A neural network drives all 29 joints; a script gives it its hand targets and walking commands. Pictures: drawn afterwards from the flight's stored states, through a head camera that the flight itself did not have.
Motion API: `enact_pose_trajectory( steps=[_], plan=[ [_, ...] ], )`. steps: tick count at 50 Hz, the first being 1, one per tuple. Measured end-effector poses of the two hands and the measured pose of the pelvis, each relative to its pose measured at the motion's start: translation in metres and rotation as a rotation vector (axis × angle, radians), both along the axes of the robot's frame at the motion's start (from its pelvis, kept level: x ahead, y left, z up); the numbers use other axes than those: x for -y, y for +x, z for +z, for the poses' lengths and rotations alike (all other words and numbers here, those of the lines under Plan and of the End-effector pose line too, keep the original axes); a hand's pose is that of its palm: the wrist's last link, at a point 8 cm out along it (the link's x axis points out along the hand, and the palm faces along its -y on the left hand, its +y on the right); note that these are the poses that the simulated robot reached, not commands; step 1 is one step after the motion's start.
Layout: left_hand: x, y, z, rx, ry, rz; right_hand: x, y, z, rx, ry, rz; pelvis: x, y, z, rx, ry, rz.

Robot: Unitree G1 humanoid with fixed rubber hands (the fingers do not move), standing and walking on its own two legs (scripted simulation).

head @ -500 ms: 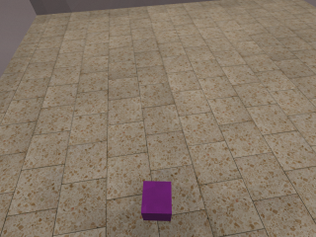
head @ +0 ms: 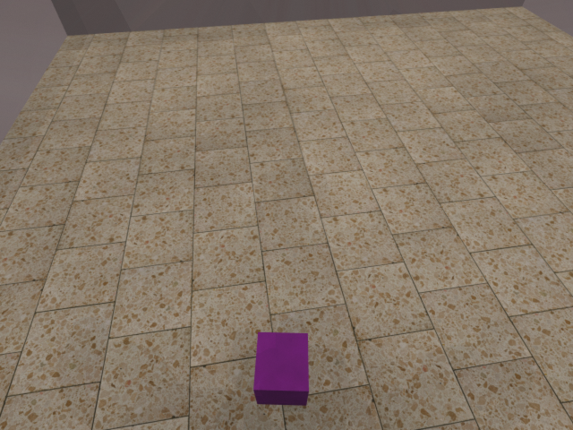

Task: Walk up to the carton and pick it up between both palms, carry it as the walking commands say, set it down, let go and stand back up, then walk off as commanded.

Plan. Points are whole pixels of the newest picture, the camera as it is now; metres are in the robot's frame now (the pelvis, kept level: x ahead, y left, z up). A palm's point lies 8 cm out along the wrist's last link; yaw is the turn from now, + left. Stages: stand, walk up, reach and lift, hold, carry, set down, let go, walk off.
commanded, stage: walk up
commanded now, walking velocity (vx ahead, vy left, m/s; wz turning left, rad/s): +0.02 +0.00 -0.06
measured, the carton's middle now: (282, 369) +0.41 +0.03 -0.69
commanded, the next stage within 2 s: stand in 0.54 s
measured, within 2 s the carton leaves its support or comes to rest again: neither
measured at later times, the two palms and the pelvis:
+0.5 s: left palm out of the picture -0.01 +0.22 -0.15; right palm out of the picture -0.03 -0.21 -0.15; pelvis +0.00 +0.01 +0.00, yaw -1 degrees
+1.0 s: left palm (151, 428) +0.15 +0.23 -0.13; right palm (440, 413) +0.17 -0.21 -0.12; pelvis -0.01 +0.00 -0.02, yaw +2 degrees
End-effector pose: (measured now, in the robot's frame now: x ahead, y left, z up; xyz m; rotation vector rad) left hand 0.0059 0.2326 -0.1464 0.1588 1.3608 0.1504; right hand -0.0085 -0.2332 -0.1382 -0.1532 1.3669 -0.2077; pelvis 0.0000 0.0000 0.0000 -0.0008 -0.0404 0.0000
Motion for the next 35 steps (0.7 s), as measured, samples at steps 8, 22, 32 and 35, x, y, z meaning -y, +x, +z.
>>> enact_pose_trajectory(
  steps=[8, 22, 32, 35],
  plan=[
    [0.002, -0.019, 0.0, -0.054, -0.003, -0.002, -0.008, -0.006, -0.004, -0.02, 0.017, -0.012, -0.004, -0.001, 0.0, -0.003, 0.003, -0.007],
    [0.009, -0.017, 0.001, -0.055, -0.011, -0.008, -0.018, -0.021, -0.008, -0.071, 0.04, -0.021, -0.006, 0.0, 0.0, -0.012, 0.008, -0.015],
    [0.01, -0.018, 0.0, -0.066, -0.013, -0.01, -0.021, -0.026, -0.008, -0.08, 0.044, -0.027, -0.006, 0.001, 0.0, -0.018, 0.009, -0.02],
    [0.011, -0.019, 0.0, -0.073, -0.016, -0.01, -0.022, -0.026, -0.008, -0.078, 0.046, -0.028, -0.006, 0.001, 0.0, -0.019, 0.008, -0.019]
  ],
)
